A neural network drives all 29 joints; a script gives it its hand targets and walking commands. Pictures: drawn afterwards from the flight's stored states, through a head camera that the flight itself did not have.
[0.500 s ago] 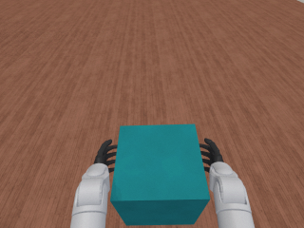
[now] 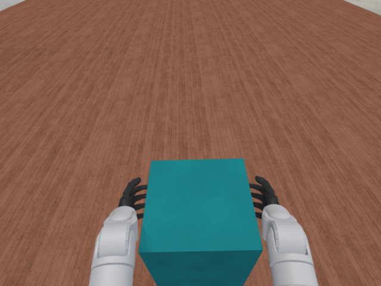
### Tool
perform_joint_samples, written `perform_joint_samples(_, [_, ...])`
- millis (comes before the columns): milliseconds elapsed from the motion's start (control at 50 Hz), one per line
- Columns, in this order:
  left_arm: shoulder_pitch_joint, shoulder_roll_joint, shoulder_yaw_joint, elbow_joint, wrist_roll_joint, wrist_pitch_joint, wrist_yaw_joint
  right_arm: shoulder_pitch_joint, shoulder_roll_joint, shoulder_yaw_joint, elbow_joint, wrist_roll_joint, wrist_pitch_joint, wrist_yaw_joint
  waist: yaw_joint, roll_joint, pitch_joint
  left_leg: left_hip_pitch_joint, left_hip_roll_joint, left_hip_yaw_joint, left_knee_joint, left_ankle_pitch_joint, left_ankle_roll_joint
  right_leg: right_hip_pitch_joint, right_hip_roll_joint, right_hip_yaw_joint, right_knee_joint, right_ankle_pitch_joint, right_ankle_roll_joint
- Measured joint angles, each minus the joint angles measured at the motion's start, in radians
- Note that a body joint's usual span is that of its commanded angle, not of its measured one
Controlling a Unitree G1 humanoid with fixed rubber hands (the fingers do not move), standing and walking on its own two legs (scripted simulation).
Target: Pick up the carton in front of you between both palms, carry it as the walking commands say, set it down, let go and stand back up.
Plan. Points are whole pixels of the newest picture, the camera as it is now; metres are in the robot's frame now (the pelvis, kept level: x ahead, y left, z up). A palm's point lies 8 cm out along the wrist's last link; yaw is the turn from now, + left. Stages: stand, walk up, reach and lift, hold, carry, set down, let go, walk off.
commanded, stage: carry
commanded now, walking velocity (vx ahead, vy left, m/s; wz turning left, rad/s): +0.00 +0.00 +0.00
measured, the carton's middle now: (198, 225) +0.30 +0.00 -0.04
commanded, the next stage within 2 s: hold in 0.78 s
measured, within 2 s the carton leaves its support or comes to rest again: neither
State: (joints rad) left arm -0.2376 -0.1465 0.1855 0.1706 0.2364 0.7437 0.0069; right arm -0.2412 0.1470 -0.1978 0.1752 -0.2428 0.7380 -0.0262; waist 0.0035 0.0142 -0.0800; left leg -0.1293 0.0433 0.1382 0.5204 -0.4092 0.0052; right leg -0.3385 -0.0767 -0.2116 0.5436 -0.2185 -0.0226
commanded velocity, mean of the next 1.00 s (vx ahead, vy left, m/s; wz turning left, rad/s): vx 0.00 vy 0.00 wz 0.00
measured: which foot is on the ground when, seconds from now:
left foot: down 0.00-1.00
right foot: down 0.00-1.00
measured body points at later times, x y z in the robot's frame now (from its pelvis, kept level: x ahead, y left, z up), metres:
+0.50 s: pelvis -0.03 +0.00 +0.00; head -0.05 +0.00 +0.45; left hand +0.27 +0.15 +0.04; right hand +0.27 -0.15 +0.04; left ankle -0.08 +0.10 -0.73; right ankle +0.04 -0.11 -0.73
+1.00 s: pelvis -0.05 +0.00 +0.01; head -0.06 -0.02 +0.46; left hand +0.24 +0.17 +0.04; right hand +0.26 -0.13 +0.03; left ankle -0.08 +0.10 -0.73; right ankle +0.04 -0.12 -0.73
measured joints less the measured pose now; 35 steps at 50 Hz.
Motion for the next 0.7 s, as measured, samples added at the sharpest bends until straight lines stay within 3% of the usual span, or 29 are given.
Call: perform_joint_samples(700, [-0.013,-0.003,0.013,0.020,0.006,0.001,-0.003,-0.013,0.003,-0.009,0.018,-0.012,0.003,0.003,-0.004,-0.005,-0.005,-0.063,-0.019,0.005,0.013,0.049,0.017,-0.038,-0.016,0.005,-0.041,0.079,-0.003])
